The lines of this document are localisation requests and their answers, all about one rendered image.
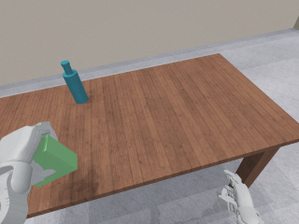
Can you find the robot left hand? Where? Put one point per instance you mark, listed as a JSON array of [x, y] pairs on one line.
[[22, 144]]

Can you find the robot right forearm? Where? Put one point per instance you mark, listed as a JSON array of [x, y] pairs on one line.
[[248, 215]]

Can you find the robot right hand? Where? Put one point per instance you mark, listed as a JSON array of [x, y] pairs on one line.
[[238, 196]]

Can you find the table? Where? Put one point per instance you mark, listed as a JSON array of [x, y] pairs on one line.
[[148, 125]]

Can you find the robot left forearm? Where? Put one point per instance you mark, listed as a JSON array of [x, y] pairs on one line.
[[15, 186]]

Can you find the sponge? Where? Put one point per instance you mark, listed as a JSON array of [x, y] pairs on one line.
[[51, 154]]

